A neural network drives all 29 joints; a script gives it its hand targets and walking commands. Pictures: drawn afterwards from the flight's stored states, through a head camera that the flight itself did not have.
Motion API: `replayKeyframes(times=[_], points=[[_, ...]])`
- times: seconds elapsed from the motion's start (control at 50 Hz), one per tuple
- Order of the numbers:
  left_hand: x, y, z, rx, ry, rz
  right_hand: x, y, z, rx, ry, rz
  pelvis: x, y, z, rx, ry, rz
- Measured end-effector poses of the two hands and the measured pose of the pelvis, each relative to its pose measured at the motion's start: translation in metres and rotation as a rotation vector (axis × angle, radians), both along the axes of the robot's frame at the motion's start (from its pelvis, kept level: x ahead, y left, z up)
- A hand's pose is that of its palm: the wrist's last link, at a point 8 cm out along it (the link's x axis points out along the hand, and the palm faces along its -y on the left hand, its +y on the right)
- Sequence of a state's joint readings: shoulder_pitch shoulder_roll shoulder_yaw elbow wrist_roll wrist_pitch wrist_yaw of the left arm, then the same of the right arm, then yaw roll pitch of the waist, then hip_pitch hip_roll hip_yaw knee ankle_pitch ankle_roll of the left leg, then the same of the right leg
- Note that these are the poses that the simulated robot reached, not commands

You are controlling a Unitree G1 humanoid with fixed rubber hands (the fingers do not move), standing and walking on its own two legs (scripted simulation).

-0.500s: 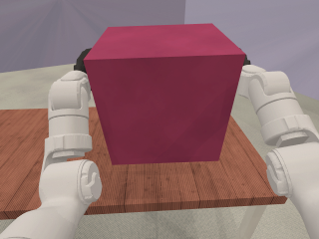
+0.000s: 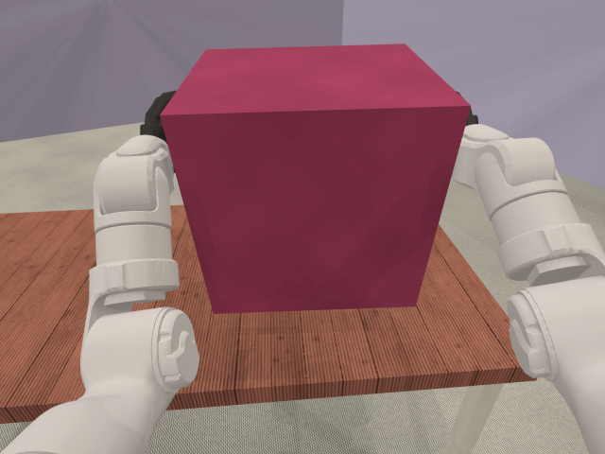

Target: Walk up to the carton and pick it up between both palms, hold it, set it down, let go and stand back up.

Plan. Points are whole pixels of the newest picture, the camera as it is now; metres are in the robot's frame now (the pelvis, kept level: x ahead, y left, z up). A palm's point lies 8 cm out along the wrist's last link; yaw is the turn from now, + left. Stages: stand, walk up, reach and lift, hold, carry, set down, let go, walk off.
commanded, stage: hold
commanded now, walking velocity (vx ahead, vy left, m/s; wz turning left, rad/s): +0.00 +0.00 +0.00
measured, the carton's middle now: (310, 177) +0.39 +0.01 +0.27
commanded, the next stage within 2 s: none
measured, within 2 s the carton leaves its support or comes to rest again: neither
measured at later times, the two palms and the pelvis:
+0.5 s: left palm (161, 146) +0.36 +0.19 +0.32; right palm (462, 139) +0.37 -0.18 +0.32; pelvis +0.00 +0.00 +0.00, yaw +0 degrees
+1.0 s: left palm (158, 157) +0.36 +0.19 +0.31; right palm (458, 145) +0.36 -0.17 +0.32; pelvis +0.00 +0.00 +0.00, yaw +0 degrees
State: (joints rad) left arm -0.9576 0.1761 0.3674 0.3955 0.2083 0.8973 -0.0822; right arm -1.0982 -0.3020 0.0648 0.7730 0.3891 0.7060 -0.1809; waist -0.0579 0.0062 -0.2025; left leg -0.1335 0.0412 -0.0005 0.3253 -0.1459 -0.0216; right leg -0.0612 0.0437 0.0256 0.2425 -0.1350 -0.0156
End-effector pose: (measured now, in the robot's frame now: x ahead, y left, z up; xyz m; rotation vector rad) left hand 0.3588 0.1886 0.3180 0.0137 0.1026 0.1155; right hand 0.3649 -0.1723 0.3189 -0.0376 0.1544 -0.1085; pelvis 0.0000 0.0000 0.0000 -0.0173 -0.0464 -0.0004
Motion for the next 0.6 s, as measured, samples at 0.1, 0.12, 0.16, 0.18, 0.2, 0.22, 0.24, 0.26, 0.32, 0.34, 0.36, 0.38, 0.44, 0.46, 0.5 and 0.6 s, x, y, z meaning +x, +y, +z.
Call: replayKeyframes(times=[0.1, 0.12, 0.16, 0.18, 0.2, 0.22, 0.24, 0.26, 0.32, 0.34, 0.36, 0.38, 0.44, 0.46, 0.5, 0.6], points=[[-0.002, 0.003, 0.001, -0.006, 0.004, 0.011, 0.001, 0.004, 0.003, -0.002, 0.003, 0.008, -0.002, -0.003, 0.0, 0.0, 0.003, 0.005], [-0.003, 0.004, 0.001, -0.004, 0.0, 0.012, 0.001, 0.004, 0.004, -0.003, -0.001, 0.01, -0.002, -0.003, 0.0, 0.0, 0.003, 0.007], [-0.003, 0.005, 0.001, -0.003, 0.001, 0.013, 0.002, 0.006, 0.005, -0.003, 0.001, 0.011, -0.003, -0.004, 0.0, 0.0, 0.004, 0.01], [-0.003, 0.005, 0.002, 0.0, 0.001, 0.013, 0.002, 0.006, 0.006, -0.001, 0.001, 0.011, -0.003, -0.005, 0.0, 0.0, 0.006, 0.012], [-0.003, 0.005, 0.002, 0.007, 0.0, 0.012, 0.002, 0.005, 0.006, 0.0, 0.0, 0.01, -0.003, -0.005, 0.0, 0.0, 0.007, 0.014], [-0.003, 0.005, 0.003, 0.011, 0.0, 0.011, 0.002, 0.005, 0.007, 0.0, -0.001, 0.009, -0.003, -0.005, 0.0, -0.001, 0.009, 0.014], [-0.003, 0.004, 0.003, 0.011, 0.001, 0.009, 0.001, 0.005, 0.007, 0.0, -0.001, 0.007, -0.003, -0.005, 0.0, -0.001, 0.009, 0.014], [-0.002, 0.004, 0.003, 0.013, 0.0, 0.006, 0.001, 0.004, 0.007, 0.0, -0.001, 0.005, -0.003, -0.005, 0.0, -0.001, 0.011, 0.014], [-0.001, 0.001, 0.006, 0.014, -0.006, 0.0, 0.0, 0.001, 0.009, 0.003, -0.007, -0.001, -0.002, -0.005, 0.0, -0.001, 0.015, 0.011], [0.0, 0.001, 0.006, 0.012, -0.005, -0.002, 0.0, 0.001, 0.009, 0.003, -0.005, -0.004, -0.002, -0.004, 0.0, -0.001, 0.014, 0.011], [0.001, 0.0, 0.006, 0.009, -0.002, -0.003, 0.0, 0.0, 0.009, 0.002, -0.003, -0.005, -0.002, -0.004, 0.0, -0.001, 0.012, 0.009], [0.001, 0.0, 0.006, 0.009, -0.001, -0.004, 0.0, 0.0, 0.009, 0.0, -0.002, -0.006, -0.001, -0.004, 0.0, -0.001, 0.012, 0.007], [0.003, -0.002, 0.006, 0.017, 0.009, -0.009, 0.001, -0.002, 0.007, 0.011, 0.008, -0.011, -0.001, -0.002, 0.0, -0.001, 0.013, 0.005], [0.004, -0.002, 0.005, 0.018, 0.011, -0.01, 0.001, -0.002, 0.006, 0.012, 0.01, -0.012, 0.0, -0.002, 0.0, -0.001, 0.014, 0.004], [0.006, -0.003, 0.005, 0.02, 0.017, -0.01, 0.003, -0.003, 0.005, 0.018, 0.016, -0.012, 0.0, -0.001, 0.0, -0.001, 0.016, 0.005], [0.008, -0.001, 0.002, 0.015, 0.007, -0.001, 0.008, -0.001, 0.004, 0.001, 0.004, 0.0, 0.002, 0.0, 0.0, 0.0, 0.021, 0.003]])
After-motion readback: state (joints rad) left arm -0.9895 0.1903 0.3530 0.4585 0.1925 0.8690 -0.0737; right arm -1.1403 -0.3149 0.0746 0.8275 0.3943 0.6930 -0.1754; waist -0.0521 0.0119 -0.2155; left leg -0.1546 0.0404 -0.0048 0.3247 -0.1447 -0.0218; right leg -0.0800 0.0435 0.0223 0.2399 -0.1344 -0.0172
